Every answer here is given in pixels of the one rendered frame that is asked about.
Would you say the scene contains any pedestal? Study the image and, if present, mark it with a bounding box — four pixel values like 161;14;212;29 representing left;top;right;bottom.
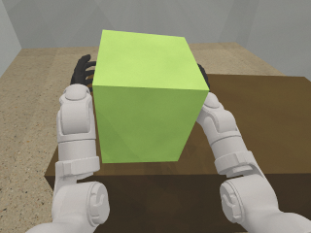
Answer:
44;74;311;233

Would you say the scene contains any carton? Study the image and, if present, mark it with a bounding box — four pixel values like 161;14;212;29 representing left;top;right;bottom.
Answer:
92;29;210;163

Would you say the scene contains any robot left forearm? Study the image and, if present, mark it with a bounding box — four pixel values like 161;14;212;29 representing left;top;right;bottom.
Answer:
52;83;100;207

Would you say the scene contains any left robot upper arm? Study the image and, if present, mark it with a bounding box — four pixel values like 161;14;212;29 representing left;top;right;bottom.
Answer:
25;181;110;233

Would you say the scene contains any robot right forearm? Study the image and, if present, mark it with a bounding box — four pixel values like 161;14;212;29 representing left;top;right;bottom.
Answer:
196;92;279;208

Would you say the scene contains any robot left hand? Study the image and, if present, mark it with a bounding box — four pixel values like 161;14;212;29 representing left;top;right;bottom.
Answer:
70;54;96;92

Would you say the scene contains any right robot upper arm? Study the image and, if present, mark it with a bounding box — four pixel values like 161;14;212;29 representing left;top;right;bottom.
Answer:
220;174;311;233

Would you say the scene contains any robot right hand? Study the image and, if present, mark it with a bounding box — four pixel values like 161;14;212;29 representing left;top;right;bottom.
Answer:
196;63;211;92

